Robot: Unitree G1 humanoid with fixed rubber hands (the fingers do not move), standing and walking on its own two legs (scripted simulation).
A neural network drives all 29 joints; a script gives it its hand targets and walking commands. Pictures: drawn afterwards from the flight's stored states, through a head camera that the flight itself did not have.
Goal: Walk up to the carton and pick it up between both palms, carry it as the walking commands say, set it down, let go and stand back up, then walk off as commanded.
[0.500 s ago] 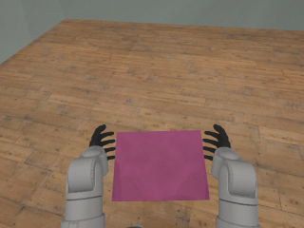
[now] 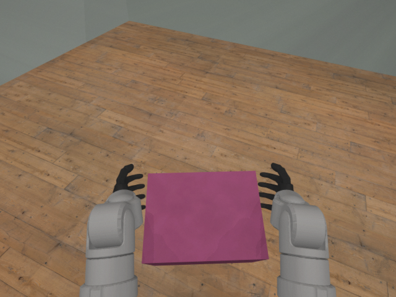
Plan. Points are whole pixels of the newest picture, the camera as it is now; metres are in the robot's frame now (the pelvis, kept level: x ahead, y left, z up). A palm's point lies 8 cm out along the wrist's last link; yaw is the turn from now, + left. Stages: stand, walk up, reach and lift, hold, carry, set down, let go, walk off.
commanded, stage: carry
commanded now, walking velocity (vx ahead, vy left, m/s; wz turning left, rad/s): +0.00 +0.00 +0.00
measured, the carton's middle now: (202, 220) +0.30 +0.01 -0.02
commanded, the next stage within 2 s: none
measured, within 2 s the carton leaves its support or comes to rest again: neither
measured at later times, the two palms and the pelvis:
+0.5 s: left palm (121, 201) +0.27 +0.16 +0.09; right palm (285, 208) +0.27 -0.14 +0.10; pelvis -0.01 +0.02 +0.00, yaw -1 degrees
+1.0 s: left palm (131, 194) +0.29 +0.15 +0.09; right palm (291, 203) +0.28 -0.15 +0.10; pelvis +0.00 +0.01 +0.00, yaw -1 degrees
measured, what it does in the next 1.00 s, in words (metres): steps on the spot: right foot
